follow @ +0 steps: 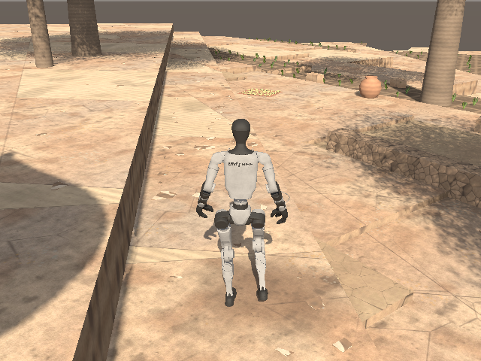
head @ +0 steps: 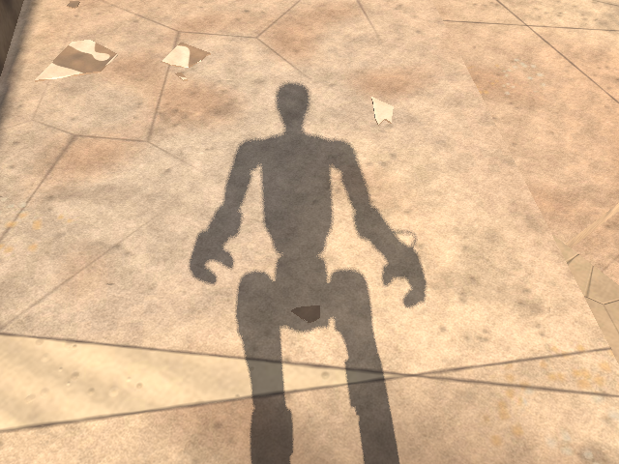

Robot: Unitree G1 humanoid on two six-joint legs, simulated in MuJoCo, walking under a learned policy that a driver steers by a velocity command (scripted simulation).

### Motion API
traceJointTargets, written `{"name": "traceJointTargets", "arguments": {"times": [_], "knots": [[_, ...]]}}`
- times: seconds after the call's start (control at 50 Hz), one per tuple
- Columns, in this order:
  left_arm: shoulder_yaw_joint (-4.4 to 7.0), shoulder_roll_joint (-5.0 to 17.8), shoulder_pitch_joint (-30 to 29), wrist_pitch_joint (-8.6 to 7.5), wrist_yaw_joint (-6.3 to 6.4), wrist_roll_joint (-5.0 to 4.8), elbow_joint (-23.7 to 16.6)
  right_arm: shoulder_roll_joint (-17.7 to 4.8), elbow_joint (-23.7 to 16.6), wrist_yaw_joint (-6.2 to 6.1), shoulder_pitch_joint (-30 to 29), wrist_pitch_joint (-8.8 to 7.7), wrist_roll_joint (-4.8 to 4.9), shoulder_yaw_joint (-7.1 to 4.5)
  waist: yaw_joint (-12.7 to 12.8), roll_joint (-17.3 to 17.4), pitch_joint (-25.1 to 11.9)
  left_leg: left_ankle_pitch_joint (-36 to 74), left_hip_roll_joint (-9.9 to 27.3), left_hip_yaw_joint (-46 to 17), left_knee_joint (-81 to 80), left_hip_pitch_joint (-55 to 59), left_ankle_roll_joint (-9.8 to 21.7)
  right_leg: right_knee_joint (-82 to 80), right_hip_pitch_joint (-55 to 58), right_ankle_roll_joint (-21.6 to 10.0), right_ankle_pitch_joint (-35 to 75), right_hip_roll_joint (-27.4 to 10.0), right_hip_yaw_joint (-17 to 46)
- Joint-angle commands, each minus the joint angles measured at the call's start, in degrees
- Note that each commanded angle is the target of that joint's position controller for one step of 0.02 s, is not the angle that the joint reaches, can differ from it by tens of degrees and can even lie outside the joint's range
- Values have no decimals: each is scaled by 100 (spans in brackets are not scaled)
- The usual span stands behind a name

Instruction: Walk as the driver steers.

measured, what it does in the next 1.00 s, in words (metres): walks ahead, turning left: right foot, then left foot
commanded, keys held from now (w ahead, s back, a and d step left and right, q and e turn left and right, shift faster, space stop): w+q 0.72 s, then no key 0.28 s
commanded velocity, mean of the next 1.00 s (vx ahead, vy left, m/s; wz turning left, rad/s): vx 0.44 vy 0.00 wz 0.50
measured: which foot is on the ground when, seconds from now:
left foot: down 0.00-0.26, up 0.28-0.76, down 0.78-1.00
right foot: up 0.00-0.24, down 0.26-0.78, up 0.80-1.00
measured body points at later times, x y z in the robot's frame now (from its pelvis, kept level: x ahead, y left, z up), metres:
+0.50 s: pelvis +0.27 -0.06 +0.01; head +0.30 -0.07 +0.46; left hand +0.26 +0.23 -0.10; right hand +0.50 -0.28 -0.09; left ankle +0.27 +0.09 -0.65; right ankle +0.30 -0.17 -0.74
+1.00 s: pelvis +0.47 +0.07 +0.00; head +0.51 +0.11 +0.45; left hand +0.45 +0.38 -0.11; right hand +0.74 -0.08 -0.09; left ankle +0.48 +0.16 -0.74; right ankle +0.57 -0.06 -0.67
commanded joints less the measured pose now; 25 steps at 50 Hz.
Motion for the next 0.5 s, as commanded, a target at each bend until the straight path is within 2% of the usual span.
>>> {"name": "traceJointTargets", "arguments": {"times": [0.02,0.08,0.1,0.14,0.16,0.2,0.22,0.24,0.26,0.28,0.3,0.32,0.34,0.36,0.38,0.42,0.5], "knots": [[136,509,220,15,51,98,-359,-864,-454,-105,-342,-102,30,-230,259,377,-175,797,1496,-1562,-1179,-286,1228,-845,-203,285,394,-191,-96],[49,302,-539,-18,39,88,-530,-984,-359,-167,-149,-54,89,-277,-62,450,-122,352,1109,-1153,-1027,-720,860,-2312,340,394,1843,46,-198],[56,315,-749,-38,25,46,-567,-1010,-307,-180,13,-27,103,-287,-180,477,-182,196,1108,-1212,-956,-678,775,-2650,510,426,2204,168,-200],[110,432,-935,-70,2,-52,-622,-1042,-219,-197,240,27,147,-305,-255,571,-275,-182,1217,-1490,-729,-396,648,-3070,686,424,2376,265,-62],[154,521,-940,-83,-5,-81,-636,-1012,-201,-205,283,49,167,-301,-230,624,-310,-384,1286,-1688,-554,-193,572,-3251,737,385,2296,251,47],[259,680,-815,-113,-15,-114,-625,-960,-197,-207,292,88,143,-296,-102,752,-365,-584,1432,-2042,-140,144,426,-3429,925,229,1839,244,115],[318,723,-575,-129,-13,-124,-572,-905,-213,-200,246,110,124,-286,62,810,-408,-591,1405,-2122,133,166,329,-3555,1248,102,1592,256,54],[395,807,-158,-144,10,-107,-487,-710,-223,-185,278,114,100,-227,284,796,-569,-582,1221,-2029,602,58,167,-3714,1860,-68,1414,178,12],[490,1083,538,-163,55,-13,-456,-293,-302,-145,345,89,40,-82,590,251,-1185,-1031,859,-1606,2055,-362,-57,-3827,2984,-436,886,-654,793],[618,1610,1001,-74,55,107,-323,96,-508,-130,1017,24,140,52,341,-1557,-1902,-2684,126,-740,4006,-2107,-416,-4447,4622,-1296,-500,-1961,3338],[584,1294,1069,-40,-5,18,-264,-431,-461,-152,1029,24,250,-36,410,-1507,-1697,-2532,533,-749,5009,-2998,-509,-4840,4537,-1437,-1943,-2178,4426],[487,922,838,-25,8,-17,-328,-804,-460,-172,523,64,225,-147,555,-851,-1034,-1962,738,-740,5341,-3184,-547,-4907,4012,-1222,-1853,-1913,3603],[429,758,586,-2,16,12,-330,-831,-515,-188,170,101,141,-170,526,-454,-662,-1518,914,-580,5292,-3056,-584,-4869,3456,-1065,-913,-1646,2681],[379,599,401,14,22,38,-297,-773,-571,-178,-19,110,82,-181,452,-387,-407,-1210,1055,-578,5039,-2918,-607,-4935,3023,-1019,-107,-1380,2010],[351,514,306,9,42,64,-253,-690,-602,-143,-51,131,102,-192,347,-538,-278,-1018,1197,-554,4852,-2696,-617,-5058,2719,-965,393,-1206,1516],[357,455,287,-37,55,35,-142,-497,-602,-103,-54,195,136,-169,290,-625,-219,-852,1266,-394,4619,-2489,-643,-5281,2506,-996,927,-1065,901],[457,676,394,-62,57,8,112,-281,-745,-69,-462,247,81,-105,314,-333,-88,-378,1338,-379,3769,-2814,-732,-5504,2688,-1176,1799,-1220,239]]}}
